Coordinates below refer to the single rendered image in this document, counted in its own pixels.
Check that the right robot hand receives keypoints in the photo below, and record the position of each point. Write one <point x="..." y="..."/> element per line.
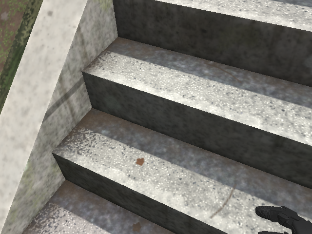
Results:
<point x="286" y="217"/>

